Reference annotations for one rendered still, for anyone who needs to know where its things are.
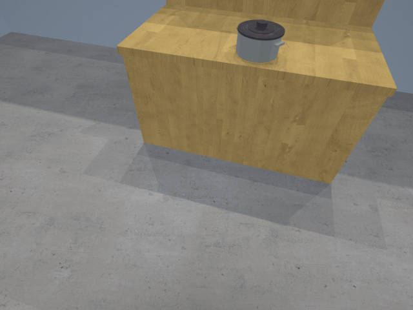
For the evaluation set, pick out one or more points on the lid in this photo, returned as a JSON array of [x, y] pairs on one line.
[[271, 32]]

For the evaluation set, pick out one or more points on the pot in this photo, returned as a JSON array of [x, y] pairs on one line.
[[257, 51]]

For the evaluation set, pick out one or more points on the table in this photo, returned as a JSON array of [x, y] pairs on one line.
[[300, 114]]

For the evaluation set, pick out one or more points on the knob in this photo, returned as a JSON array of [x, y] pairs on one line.
[[261, 23]]

